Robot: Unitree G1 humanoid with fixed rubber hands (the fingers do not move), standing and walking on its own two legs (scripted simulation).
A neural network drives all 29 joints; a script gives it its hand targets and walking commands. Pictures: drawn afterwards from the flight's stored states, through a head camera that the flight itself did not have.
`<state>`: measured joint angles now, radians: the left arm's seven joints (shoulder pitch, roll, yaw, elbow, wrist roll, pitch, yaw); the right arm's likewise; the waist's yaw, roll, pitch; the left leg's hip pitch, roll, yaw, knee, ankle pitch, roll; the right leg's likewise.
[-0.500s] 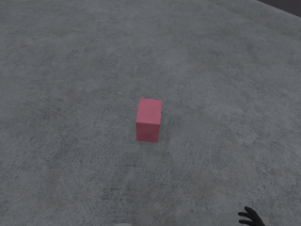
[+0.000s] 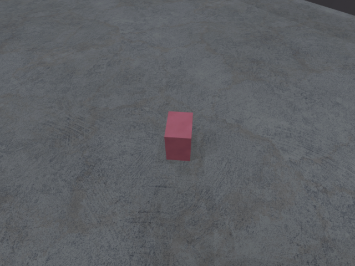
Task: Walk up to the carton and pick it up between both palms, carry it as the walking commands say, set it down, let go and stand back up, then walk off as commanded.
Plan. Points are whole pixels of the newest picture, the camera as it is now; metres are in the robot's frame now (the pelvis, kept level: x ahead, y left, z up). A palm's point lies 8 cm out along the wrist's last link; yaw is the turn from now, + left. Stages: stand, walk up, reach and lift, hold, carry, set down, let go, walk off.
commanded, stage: walk off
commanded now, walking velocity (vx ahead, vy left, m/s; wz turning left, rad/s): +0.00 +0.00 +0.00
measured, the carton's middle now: (179, 136) +0.96 +0.05 -0.65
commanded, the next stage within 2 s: stand in 1.32 s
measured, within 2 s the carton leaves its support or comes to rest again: rests again in 1.72 s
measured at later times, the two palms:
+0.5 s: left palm out of the picture +0.00 +0.19 -0.12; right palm out of the picture +0.11 -0.28 -0.14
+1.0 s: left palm (106, 186) +0.35 +0.26 -0.14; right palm (265, 186) +0.36 -0.23 -0.13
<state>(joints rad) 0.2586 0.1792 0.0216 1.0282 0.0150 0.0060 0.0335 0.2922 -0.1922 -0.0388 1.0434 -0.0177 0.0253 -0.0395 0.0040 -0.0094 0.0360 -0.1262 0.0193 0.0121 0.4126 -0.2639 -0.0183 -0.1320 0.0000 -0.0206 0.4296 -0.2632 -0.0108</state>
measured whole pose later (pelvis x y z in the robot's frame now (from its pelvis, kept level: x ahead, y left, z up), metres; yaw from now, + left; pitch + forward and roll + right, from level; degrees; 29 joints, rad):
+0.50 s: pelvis +0.07 -0.04 +0.00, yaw +0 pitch +0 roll +1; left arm 0.47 0.16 0.04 1.06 0.03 -0.07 0.01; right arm 0.27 -0.21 -0.06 1.00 -0.04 -0.03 0.04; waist 0.02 0.02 -0.01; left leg -0.49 0.09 0.05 1.06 -0.26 0.01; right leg -0.09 0.00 -0.12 0.35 -0.28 -0.05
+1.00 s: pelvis +0.34 +0.02 +0.00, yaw -1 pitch +0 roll +0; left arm 0.31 0.20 0.05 1.01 0.03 -0.06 -0.01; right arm 0.27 -0.21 -0.05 1.03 -0.02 -0.08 0.00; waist 0.00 -0.02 0.06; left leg -0.23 -0.02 0.19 0.45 -0.23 0.09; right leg -0.48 -0.12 -0.03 1.23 -0.27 -0.03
